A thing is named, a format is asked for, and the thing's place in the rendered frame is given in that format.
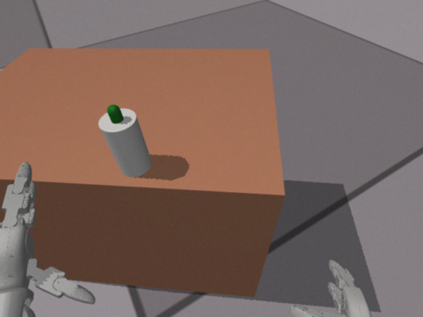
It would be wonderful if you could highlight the bottle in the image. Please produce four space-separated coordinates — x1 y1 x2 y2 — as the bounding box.
98 104 152 177

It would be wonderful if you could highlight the left robot arm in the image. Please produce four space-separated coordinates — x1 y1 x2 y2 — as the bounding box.
0 287 36 317

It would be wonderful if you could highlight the right robot hand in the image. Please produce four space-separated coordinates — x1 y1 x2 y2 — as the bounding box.
291 260 371 317

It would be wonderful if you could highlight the left robot hand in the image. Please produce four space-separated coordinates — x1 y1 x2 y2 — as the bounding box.
0 162 95 304

